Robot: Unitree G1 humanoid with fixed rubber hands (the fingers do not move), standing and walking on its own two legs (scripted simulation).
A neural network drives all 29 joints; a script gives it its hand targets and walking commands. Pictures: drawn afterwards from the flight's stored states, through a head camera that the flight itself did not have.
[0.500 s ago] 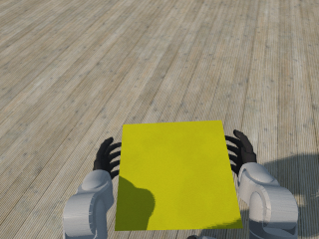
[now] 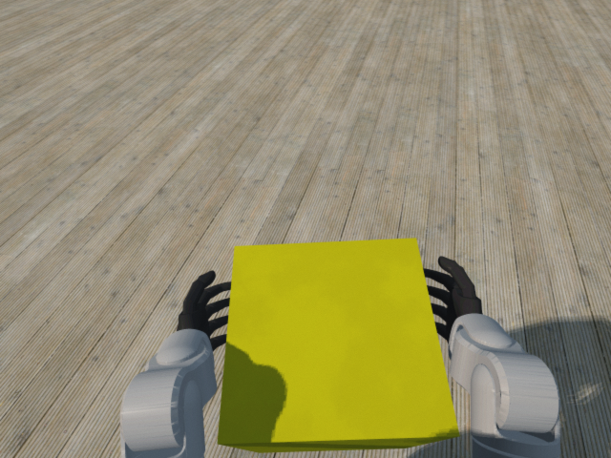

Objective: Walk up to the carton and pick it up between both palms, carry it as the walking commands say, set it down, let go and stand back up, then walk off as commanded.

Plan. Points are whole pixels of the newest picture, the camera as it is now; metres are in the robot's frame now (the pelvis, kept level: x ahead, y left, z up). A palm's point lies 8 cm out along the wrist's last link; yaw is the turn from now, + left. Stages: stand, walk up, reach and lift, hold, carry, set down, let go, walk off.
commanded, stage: carry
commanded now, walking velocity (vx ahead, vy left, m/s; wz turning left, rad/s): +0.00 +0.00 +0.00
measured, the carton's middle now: (329, 357) +0.25 -0.01 +0.02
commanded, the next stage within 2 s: none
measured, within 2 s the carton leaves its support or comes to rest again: neither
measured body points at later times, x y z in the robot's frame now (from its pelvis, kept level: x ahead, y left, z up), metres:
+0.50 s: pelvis +0.00 -0.02 +0.00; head -0.01 -0.02 +0.45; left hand +0.25 +0.13 +0.08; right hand +0.26 -0.18 +0.09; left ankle -0.02 +0.10 -0.74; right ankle -0.11 -0.11 -0.73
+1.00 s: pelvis -0.05 -0.02 +0.00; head -0.07 -0.02 +0.45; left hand +0.21 +0.13 +0.08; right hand +0.21 -0.18 +0.08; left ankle -0.02 +0.10 -0.74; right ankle -0.11 -0.11 -0.74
